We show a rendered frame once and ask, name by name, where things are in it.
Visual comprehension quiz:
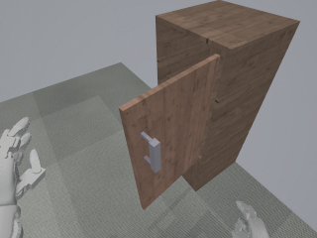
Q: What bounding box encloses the cupboard door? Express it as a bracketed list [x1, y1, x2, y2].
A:
[118, 54, 220, 210]

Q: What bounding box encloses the right robot hand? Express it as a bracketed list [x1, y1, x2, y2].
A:
[232, 200, 269, 238]

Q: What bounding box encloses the left robot forearm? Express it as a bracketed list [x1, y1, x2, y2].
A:
[0, 203, 24, 238]

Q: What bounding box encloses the handle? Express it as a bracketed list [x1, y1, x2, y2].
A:
[141, 131, 161, 173]

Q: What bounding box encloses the left robot hand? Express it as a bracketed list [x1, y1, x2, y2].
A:
[0, 117, 46, 205]

